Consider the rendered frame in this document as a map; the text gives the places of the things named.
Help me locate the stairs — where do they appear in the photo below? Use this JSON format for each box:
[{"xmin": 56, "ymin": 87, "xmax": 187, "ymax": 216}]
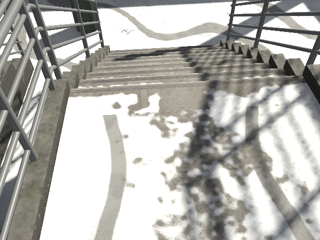
[{"xmin": 78, "ymin": 44, "xmax": 287, "ymax": 88}]

